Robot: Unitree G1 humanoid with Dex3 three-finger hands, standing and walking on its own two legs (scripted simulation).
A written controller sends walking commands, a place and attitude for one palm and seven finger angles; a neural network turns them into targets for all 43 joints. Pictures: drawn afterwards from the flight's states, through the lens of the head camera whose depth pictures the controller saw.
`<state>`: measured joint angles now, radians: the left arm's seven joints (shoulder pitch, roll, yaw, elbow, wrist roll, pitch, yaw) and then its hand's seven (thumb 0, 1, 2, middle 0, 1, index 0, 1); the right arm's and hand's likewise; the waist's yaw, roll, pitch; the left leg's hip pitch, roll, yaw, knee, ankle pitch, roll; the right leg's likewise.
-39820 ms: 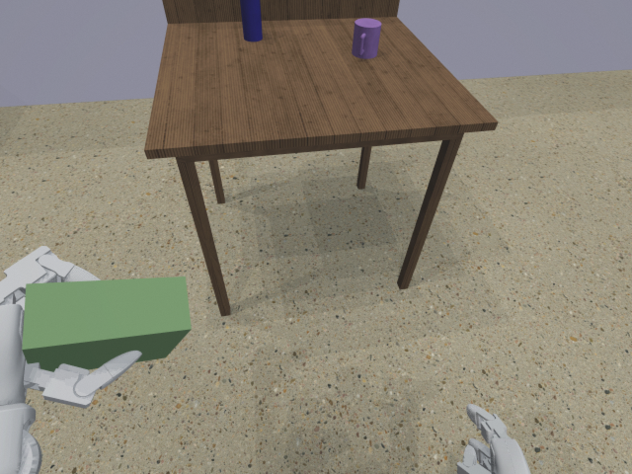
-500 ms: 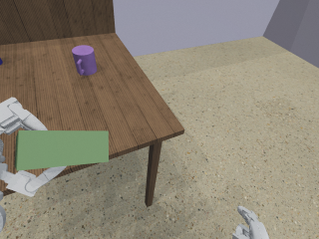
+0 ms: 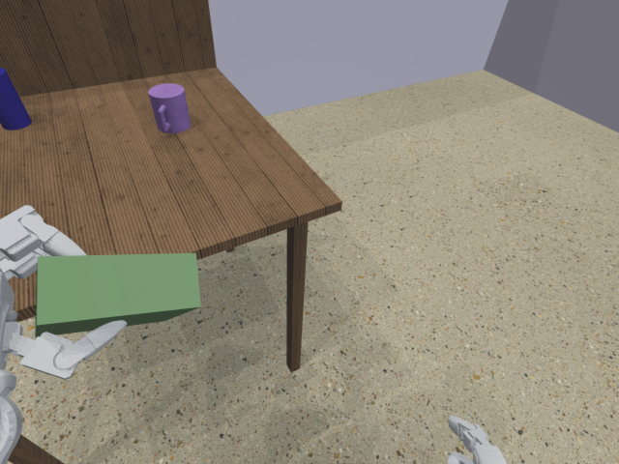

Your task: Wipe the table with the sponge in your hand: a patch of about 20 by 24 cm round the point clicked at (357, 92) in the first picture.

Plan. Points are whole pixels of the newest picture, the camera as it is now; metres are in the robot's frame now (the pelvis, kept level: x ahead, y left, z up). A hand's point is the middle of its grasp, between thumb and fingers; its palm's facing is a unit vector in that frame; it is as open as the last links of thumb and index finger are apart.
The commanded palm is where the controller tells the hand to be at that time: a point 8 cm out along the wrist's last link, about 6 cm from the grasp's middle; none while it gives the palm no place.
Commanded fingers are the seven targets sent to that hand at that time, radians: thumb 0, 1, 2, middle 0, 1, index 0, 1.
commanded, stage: stop stepping back and stand still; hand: left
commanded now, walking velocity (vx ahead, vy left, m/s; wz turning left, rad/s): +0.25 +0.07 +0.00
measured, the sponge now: (137, 293) +0.24 +0.19 +0.17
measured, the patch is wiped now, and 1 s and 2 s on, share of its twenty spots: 1.00 1.00 1.00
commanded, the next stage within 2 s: stand and wait in 0.52 s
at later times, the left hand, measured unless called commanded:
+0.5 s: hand (84, 348) +0.16 +0.19 +0.20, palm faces +0.39 -0.85 -0.36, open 9.4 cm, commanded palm +0.12 +0.24 +0.23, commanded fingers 0.00 0.10 1.30 -1.20 -1.60 -1.20 -1.60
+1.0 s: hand (62, 321) +0.19 +0.22 +0.20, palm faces +0.40 -0.84 -0.38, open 9.4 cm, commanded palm +0.13 +0.27 +0.23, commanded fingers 0.00 0.10 1.30 -1.20 -1.60 -1.20 -1.60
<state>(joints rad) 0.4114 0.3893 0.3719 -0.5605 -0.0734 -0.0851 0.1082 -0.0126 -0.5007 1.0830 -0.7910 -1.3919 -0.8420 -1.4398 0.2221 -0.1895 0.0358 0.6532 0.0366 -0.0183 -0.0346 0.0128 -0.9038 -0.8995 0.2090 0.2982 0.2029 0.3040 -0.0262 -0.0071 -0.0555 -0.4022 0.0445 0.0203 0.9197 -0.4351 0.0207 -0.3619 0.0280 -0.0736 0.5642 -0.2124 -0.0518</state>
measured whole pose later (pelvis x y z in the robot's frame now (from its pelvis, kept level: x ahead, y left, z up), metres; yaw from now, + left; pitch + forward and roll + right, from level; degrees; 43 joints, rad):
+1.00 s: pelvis -0.03 -0.01 +0.01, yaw +0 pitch -1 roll -1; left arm 0.45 0.39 0.36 -0.59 -0.06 -0.11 0.15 -0.01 -0.50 1.08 -0.79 -1.40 -0.84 -1.44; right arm 0.16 -0.19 0.03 0.58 0.02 -0.06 -0.06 0.01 -0.91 -0.90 0.21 0.30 0.20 0.30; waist 0.00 0.00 0.02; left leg -0.25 0.03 0.04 0.52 -0.26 0.00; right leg -0.23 -0.01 -0.07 0.47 -0.23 0.00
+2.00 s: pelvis -0.04 -0.01 +0.01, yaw +0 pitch -1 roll -1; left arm 0.45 0.36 0.35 -0.53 -0.06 -0.11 0.16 -0.01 -0.50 1.08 -0.79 -1.40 -0.84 -1.44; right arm 0.18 -0.21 0.01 0.60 0.02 -0.04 -0.07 0.01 -0.91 -0.90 0.21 0.30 0.20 0.30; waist 0.00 0.04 -0.02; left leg -0.26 0.04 0.04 0.51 -0.24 0.01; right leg -0.22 0.00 -0.07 0.43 -0.20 0.00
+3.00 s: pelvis -0.03 -0.01 +0.01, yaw +0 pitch +0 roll -1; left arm 0.45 0.36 0.35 -0.54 -0.06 -0.09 0.16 -0.01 -0.50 1.08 -0.79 -1.40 -0.84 -1.44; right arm 0.17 -0.21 0.01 0.60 0.02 -0.04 -0.07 0.01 -0.91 -0.90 0.21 0.30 0.20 0.30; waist 0.00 0.04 -0.01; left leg -0.24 0.03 0.05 0.50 -0.25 0.01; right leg -0.21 -0.01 -0.06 0.43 -0.21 0.01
